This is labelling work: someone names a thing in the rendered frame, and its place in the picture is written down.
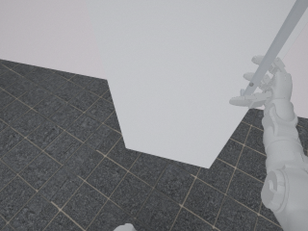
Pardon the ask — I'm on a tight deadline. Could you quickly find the right robot forearm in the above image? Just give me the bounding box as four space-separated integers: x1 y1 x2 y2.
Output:
262 98 308 176

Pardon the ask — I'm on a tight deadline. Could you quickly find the right robot hand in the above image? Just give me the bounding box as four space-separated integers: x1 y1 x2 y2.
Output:
229 55 293 109

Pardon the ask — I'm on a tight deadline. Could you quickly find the handle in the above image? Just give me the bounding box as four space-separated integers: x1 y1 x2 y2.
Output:
240 0 308 96

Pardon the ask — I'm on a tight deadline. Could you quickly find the right robot upper arm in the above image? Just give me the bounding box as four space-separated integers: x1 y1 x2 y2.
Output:
261 168 308 231

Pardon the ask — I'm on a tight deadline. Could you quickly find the fridge door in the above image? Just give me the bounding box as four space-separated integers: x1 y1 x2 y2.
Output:
85 0 308 168

